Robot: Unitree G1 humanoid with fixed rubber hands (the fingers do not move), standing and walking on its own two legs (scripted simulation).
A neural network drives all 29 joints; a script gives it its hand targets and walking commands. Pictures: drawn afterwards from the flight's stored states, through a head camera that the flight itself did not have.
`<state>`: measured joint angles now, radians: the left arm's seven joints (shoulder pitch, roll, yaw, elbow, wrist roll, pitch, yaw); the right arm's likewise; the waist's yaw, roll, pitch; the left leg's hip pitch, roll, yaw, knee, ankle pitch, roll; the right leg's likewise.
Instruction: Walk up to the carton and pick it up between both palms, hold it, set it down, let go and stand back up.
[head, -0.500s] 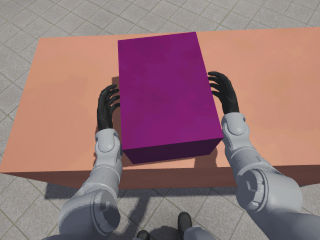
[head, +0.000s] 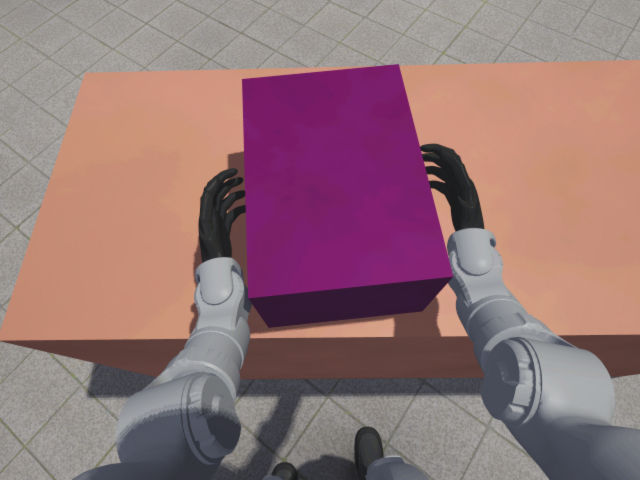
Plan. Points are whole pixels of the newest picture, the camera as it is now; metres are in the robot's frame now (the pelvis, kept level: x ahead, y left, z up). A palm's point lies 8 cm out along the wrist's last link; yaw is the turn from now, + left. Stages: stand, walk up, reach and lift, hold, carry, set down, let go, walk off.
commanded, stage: reach and lift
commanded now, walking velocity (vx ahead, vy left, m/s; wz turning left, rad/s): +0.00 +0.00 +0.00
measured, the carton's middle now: (333, 196) +0.48 +0.00 -0.04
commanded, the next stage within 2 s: none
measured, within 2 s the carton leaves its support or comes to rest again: leaves its support in 0.92 s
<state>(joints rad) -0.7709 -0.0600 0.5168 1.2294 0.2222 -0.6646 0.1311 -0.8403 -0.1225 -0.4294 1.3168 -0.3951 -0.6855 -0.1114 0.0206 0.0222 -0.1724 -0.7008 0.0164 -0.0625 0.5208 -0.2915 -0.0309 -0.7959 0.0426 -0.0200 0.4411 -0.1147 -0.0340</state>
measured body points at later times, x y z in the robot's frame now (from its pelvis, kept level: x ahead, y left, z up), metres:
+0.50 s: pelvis -0.06 +0.02 -0.01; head +0.10 +0.06 +0.41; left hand +0.42 +0.12 -0.01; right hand +0.36 -0.18 +0.00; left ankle -0.06 +0.14 -0.72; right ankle +0.03 -0.09 -0.72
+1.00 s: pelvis -0.05 +0.03 -0.02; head +0.06 +0.00 +0.42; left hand +0.42 +0.13 +0.01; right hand +0.35 -0.18 -0.01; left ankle -0.06 +0.14 -0.72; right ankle +0.02 -0.07 -0.72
